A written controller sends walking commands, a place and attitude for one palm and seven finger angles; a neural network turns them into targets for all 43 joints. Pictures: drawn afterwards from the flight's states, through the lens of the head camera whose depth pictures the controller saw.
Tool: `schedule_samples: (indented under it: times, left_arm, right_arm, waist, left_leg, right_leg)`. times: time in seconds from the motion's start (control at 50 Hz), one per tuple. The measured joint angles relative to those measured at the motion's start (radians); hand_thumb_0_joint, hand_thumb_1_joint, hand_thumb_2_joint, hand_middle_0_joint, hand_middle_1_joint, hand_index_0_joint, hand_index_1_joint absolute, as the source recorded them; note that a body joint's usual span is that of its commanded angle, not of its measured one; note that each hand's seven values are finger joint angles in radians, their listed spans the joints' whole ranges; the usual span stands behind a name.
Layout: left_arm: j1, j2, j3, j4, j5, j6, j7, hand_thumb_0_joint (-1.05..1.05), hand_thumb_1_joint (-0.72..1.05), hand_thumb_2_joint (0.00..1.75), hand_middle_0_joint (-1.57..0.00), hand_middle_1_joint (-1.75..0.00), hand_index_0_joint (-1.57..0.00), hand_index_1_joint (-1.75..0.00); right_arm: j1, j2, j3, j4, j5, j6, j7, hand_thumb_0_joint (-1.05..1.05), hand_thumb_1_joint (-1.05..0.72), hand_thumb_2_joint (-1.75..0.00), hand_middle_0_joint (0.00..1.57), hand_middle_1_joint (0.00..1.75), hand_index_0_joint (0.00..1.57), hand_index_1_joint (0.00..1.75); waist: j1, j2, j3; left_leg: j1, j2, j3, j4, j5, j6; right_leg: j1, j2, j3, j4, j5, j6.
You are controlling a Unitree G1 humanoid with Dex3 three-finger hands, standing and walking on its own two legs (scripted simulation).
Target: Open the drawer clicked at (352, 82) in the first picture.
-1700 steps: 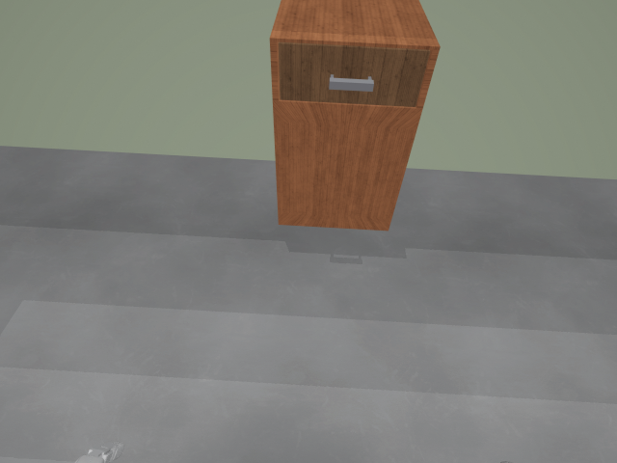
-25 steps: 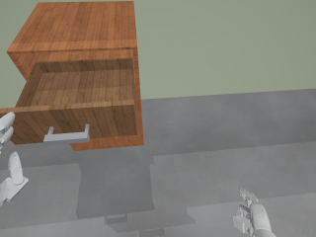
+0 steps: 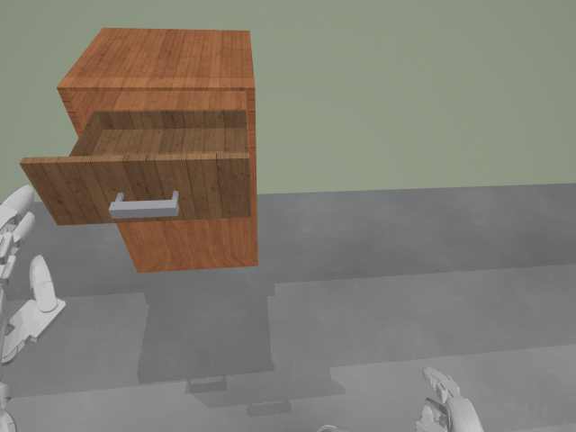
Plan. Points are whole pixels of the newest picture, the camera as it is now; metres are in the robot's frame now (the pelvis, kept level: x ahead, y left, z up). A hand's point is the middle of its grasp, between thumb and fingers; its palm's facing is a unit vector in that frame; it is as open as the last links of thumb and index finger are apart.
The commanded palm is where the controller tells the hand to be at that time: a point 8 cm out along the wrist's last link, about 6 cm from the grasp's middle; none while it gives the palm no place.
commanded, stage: stop stepping back and stand still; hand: left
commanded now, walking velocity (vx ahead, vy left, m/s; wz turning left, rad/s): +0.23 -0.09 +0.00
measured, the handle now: (146, 202) +0.58 +0.32 -0.06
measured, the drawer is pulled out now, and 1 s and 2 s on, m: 0.30 0.30 0.30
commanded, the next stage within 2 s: let the arm hang, fingers relaxed in 0.48 s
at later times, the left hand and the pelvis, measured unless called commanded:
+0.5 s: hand (91, 359) +0.15 +0.18 +0.17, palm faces +0.31 -0.84 -0.44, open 7.4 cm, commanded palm +0.10 +0.24 +0.19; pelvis -0.03 -0.04 +0.02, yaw +0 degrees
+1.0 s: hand out of the picture -0.02 +0.16 -0.16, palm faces +0.12 -0.96 -0.24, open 7.0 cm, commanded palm none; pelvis -0.02 -0.03 +0.01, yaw +5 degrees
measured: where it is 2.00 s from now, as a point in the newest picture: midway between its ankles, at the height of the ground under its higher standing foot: outside the picture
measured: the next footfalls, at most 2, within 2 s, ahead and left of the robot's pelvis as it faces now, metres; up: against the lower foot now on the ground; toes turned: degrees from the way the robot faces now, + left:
right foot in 0.26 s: -0.01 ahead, -0.14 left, +0.00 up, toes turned -6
left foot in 0.58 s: +0.05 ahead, +0.10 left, +0.00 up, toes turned +4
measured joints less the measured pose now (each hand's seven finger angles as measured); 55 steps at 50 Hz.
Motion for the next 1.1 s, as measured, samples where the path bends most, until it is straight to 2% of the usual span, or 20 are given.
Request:
schedule_samples:
  times: [0.06,0.12,0.16,0.26,0.32,0.36,0.4,0.44,0.52,0.58,0.62,0.7,0.78,0.82,0.86,0.9,0.96,1.0,1.06,1.1]
  left_arm:
    - [0.055,0.024,0.012,-0.015,0.014,-0.005,-0.012,0.01,0.89,0.9,-0.21,-0.3,-0.21,-0.3]
    - [0.121,0.035,0.014,-0.051,0.012,-0.017,-0.017,0.01,0.89,0.9,-0.21,-0.3,-0.21,-0.3]
    - [0.136,0.038,0.021,-0.067,0.009,-0.036,-0.017,0.01,0.89,0.9,-0.21,-0.3,-0.21,-0.3]
    - [0.086,0.062,0.084,-0.051,0.004,-0.06,-0.005,0.01,0.89,0.9,-0.21,-0.3,-0.21,-0.3]
    - [-0.012,0.01,0.039,0.016,0.004,-0.067,-0.021,0.01,0.89,0.9,-0.21,-0.3,-0.21,-0.3]
    - [-0.017,-0.022,0.013,0.044,-0.002,-0.07,-0.031,0.01,0.89,0.9,-0.21,-0.3,-0.21,-0.3]
    - [0.029,-0.047,0.002,0.049,-0.009,-0.078,-0.037,0.01,0.89,0.9,-0.21,-0.3,-0.21,-0.3]
    - [0.084,-0.05,-0.004,0.036,-0.008,-0.082,-0.039,0.01,0.89,0.9,-0.21,-0.3,-0.21,-0.3]
    - [0.13,-0.008,-0.015,-0.034,0.001,-0.086,-0.03,0.01,0.89,0.9,-0.21,-0.3,-0.21,-0.3]
    - [0.126,0.019,-0.012,-0.095,-0.003,-0.091,-0.016,0.01,0.89,0.9,-0.22,-0.3,-0.21,-0.3]
    - [0.016,0.025,-0.055,0.035,0.04,-0.081,-0.051,0.01,0.89,0.9,-0.21,-0.3,-0.21,-0.3]
    - [-0.23,-0.072,-0.185,0.549,0.067,0.124,-0.106,0.0,0.9,0.9,-0.2,-0.3,-0.2,-0.3]
    - [-0.306,-0.133,-0.27,0.957,0.059,0.225,-0.144,0.01,0.91,0.9,-0.2,-0.3,-0.19,-0.3]
    - [-0.282,-0.153,-0.315,1.08,0.057,0.228,-0.162,0.01,0.91,0.9,-0.2,-0.3,-0.19,-0.3]
    - [-0.255,-0.188,-0.359,1.198,0.057,0.224,-0.175,0.01,0.91,0.9,-0.2,-0.3,-0.19,-0.3]
    - [-0.239,-0.201,-0.337,1.265,0.044,0.211,-0.158,-0.02,0.97,0.9,-0.21,-0.3,-0.2,-0.3]
    - [-0.214,-0.176,-0.32,1.344,0.05,0.201,-0.152,-0.03,0.99,0.9,-0.21,-0.3,-0.21,-0.3]
    - [-0.196,-0.16,-0.306,1.394,0.053,0.196,-0.145,-0.03,0.98,0.9,-0.21,-0.3,-0.21,-0.3]
    - [-0.173,-0.146,-0.296,1.464,0.045,0.193,-0.138,-0.02,0.96,0.9,-0.21,-0.3,-0.2,-0.3]
    - [-0.183,-0.138,-0.295,1.516,0.035,0.193,-0.136,-0.01,0.95,0.9,-0.2,-0.3,-0.2,-0.3]
  right_arm:
    - [0.04,0.017,-0.016,-0.011,0.005,-0.025,0.016,0.02,-0.9,-0.9,0.2,0.3,0.2,0.3]
    - [0.092,0.02,-0.02,0.014,0.013,-0.039,0.025,0.01,-0.9,-0.9,0.2,0.3,0.2,0.3]
    - [0.11,0.018,-0.018,0.037,0.013,-0.041,0.02,0.01,-0.9,-0.9,0.2,0.3,0.2,0.3]
    - [0.104,0.018,-0.007,0.042,0.011,-0.033,0.004,0.02,-0.9,-0.9,0.2,0.3,0.2,0.3]
    - [0.041,-0.007,-0.028,0.086,0.014,-0.01,0.009,0.02,-0.9,-0.9,0.2,0.3,0.2,0.3]
    - [0.021,-0.011,-0.039,0.103,0.017,0.005,0.019,0.02,-0.9,-0.9,0.2,0.3,0.2,0.3]
    - [0.012,-0.011,-0.043,0.09,0.015,0.014,0.024,0.02,-0.9,-0.9,0.2,0.3,0.2,0.3]
    - [0.008,-0.009,-0.044,0.062,0.015,0.017,0.02,0.02,-0.9,-0.9,0.2,0.3,0.2,0.3]
    - [0.009,-0.017,-0.05,0.016,0.012,-0.008,0.004,0.02,-0.9,-0.9,0.2,0.3,0.2,0.3]
    - [0.011,-0.049,-0.057,-0.01,0.009,-0.028,-0.008,0.02,-0.9,-0.9,0.2,0.3,0.2,0.3]
    - [-0.007,-0.076,-0.079,0.023,-0.002,-0.046,0.028,0.01,-0.9,-0.9,0.2,0.3,0.2,0.3]
    - [-0.04,-0.09,-0.062,0.081,-0.03,0.02,0.057,0.01,-0.9,-0.9,0.2,0.3,0.2,0.3]
    - [-0.03,-0.023,-0.015,0.117,-0.039,0.058,0.063,0.01,-0.9,-0.9,0.2,0.3,0.2,0.3]
    - [-0.015,0.009,0.002,0.141,-0.03,0.077,0.063,0.01,-0.9,-0.9,0.2,0.3,0.2,0.3]
    - [-0.004,0.024,-0.001,0.181,-0.02,0.107,0.062,0.01,-0.9,-0.9,0.2,0.3,0.2,0.3]
    - [0.022,0.031,-0.013,0.225,-0.016,0.129,0.064,0.01,-0.9,-0.9,0.2,0.3,0.2,0.3]
    - [0.04,0.027,-0.035,0.283,-0.016,0.146,0.058,0.01,-0.92,-0.9,0.2,0.3,0.2,0.3]
    - [0.051,0.023,-0.045,0.305,-0.015,0.144,0.054,0.01,-0.93,-0.9,0.2,0.3,0.2,0.3]
    - [0.079,0.015,-0.051,0.328,-0.01,0.118,0.044,0.01,-0.92,-0.9,0.2,0.3,0.2,0.3]
    - [0.084,0.023,-0.047,0.361,-0.013,0.105,0.029,0.01,-0.92,-0.9,0.2,0.3,0.2,0.3]
  waist:
    - [-0.02,-0.009,0.012]
    - [-0.021,0.014,-0.022]
    - [-0.003,0.037,-0.028]
    - [0.037,0.054,-0.005]
    - [0.032,0.118,0.048]
    - [0.025,0.106,0.05]
    - [0.017,0.081,0.038]
    - [0.007,0.055,0.03]
    - [0.006,0.011,0.037]
    - [0.015,0.03,0.045]
    - [0.018,0.044,0.034]
    - [0.007,0.077,0.028]
    - [0.004,0.027,0.058]
    - [0.017,-0.006,0.071]
    - [0.022,0.011,0.094]
    - [0.03,0.044,0.103]
    - [0.051,0.058,0.114]
    - [0.057,0.053,0.116]
    - [0.053,0.059,0.103]
    - [0.053,0.041,0.104]
  left_leg:
    - [0.005,0.004,0.0,-0.004,0.072,-0.013]
    - [-0.002,0.024,-0.02,-0.047,0.101,-0.018]
    - [-0.016,0.045,-0.033,-0.063,0.119,-0.027]
    - [-0.11,0.067,-0.037,0.04,0.089,-0.051]
    - [-0.221,0.062,-0.092,0.333,-0.012,-0.036]
    - [-0.272,0.028,-0.084,0.496,0.017,-0.043]
    - [-0.293,0.017,-0.06,0.55,0.061,-0.046]
    - [-0.279,0.025,-0.039,0.483,0.082,-0.045]
    - [-0.169,0.048,-0.011,0.167,0.095,-0.028]
    - [-0.056,0.061,-0.022,-0.055,0.126,-0.017]
    - [-0.101,0.039,-0.037,-0.026,0.134,-0.035]
    - [-0.134,-0.008,-0.055,0.015,0.131,-0.029]
    - [-0.102,-0.03,-0.034,0.023,0.123,-0.038]
    - [-0.106,-0.034,-0.014,0.071,0.093,-0.05]
    - [-0.123,-0.026,-0.045,0.165,-0.017,-0.053]
    - [-0.156,-0.018,-0.086,0.269,-0.062,-0.05]
    - [-0.173,-0.009,-0.093,0.357,-0.035,-0.045]
    - [-0.139,-0.003,-0.083,0.288,-0.042,-0.037]
    - [-0.022,0.009,-0.094,0.016,0.057,-0.025]
    - [0.002,-0.005,-0.091,-0.03,0.063,-0.021]
  right_leg:
    - [-0.076,0.03,0.054,0.418,-0.024,0.037]
    - [-0.066,0.026,0.054,0.58,0.014,0.041]
    - [0.006,0.006,0.04,0.461,0.001,0.034]
    - [0.283,-0.035,0.01,-0.087,-0.046,0.018]
    - [0.29,-0.002,-0.028,-0.082,0.01,-0.009]
    - [0.31,-0.009,-0.027,-0.109,0.02,-0.014]
    - [0.327,-0.015,-0.009,-0.157,0.044,-0.016]
    - [0.341,-0.02,0.008,-0.204,0.07,-0.015]
    - [0.354,-0.029,0.015,-0.237,0.083,-0.009]
    - [0.342,-0.016,0.002,-0.193,0.05,0.005]
    - [0.257,-0.039,0.012,-0.049,-0.026,0.029]
    - [0.096,-0.027,0.108,0.288,-0.227,0.057]
    - [0.082,-0.02,0.127,0.247,-0.193,0.06]
    - [0.137,-0.018,0.131,0.087,-0.054,0.047]
    - [0.153,0.003,0.109,0.089,0.018,-0.011]
    - [0.184,0.024,0.065,0.048,0.014,-0.044]
    - [0.228,0.046,0.044,-0.059,0.055,-0.051]
    - [0.247,0.052,0.048,-0.122,0.089,-0.051]
    - [0.251,0.063,0.048,-0.157,0.104,-0.039]
    - [0.26,0.048,0.055,-0.163,0.1,-0.028]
